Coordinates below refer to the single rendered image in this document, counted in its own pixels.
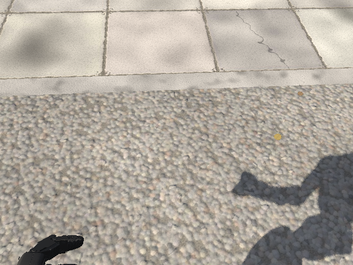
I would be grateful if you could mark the left robot hand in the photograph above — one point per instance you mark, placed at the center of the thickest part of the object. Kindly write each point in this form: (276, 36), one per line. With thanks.
(50, 247)

